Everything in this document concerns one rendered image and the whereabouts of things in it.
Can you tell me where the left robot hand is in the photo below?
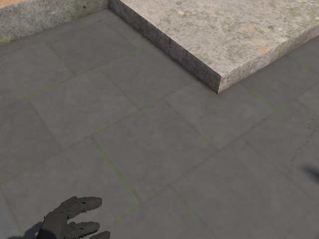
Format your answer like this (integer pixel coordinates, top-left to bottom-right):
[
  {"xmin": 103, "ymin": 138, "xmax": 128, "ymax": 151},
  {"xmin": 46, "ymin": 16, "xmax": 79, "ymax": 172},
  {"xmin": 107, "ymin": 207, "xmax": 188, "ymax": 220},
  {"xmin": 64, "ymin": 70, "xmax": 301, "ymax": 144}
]
[{"xmin": 33, "ymin": 196, "xmax": 111, "ymax": 239}]

